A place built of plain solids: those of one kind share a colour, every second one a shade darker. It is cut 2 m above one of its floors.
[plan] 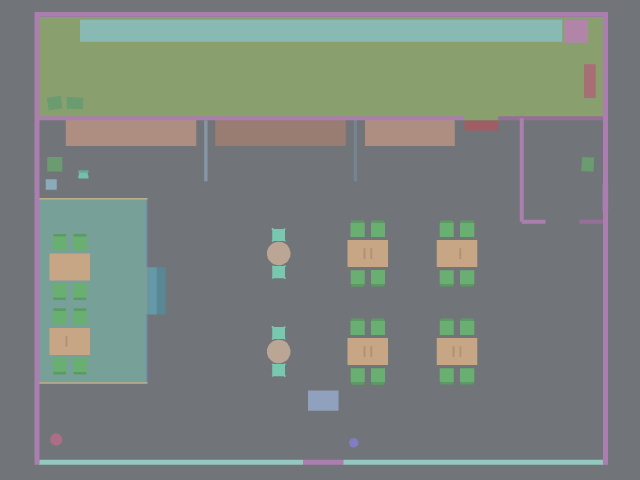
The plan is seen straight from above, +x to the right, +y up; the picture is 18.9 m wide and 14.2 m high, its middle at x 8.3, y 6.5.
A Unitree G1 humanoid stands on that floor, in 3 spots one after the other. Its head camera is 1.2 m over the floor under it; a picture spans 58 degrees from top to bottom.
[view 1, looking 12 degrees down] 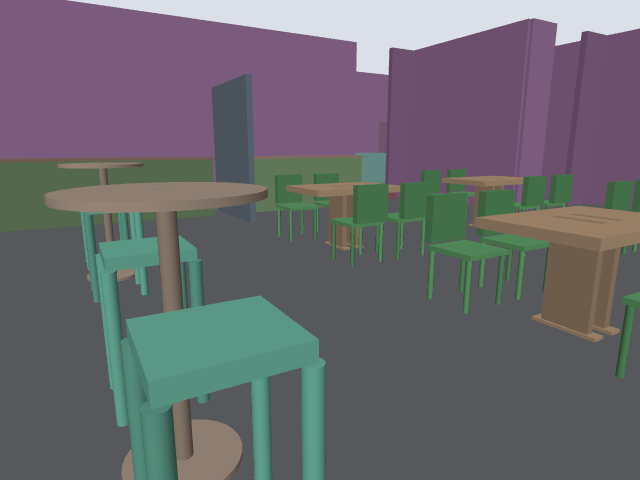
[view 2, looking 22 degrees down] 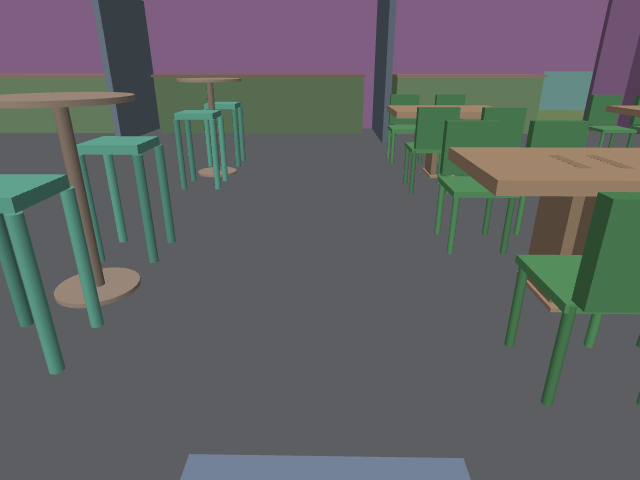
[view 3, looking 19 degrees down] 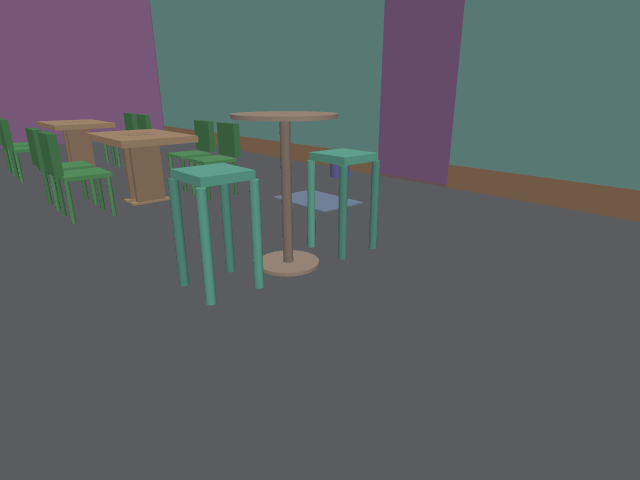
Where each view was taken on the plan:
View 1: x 6.80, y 1.65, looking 60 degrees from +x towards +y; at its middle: ground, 5.77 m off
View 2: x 8.40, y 1.00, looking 91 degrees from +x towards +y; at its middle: ground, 3.20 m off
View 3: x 4.74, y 5.00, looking -42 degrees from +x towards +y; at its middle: ground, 3.69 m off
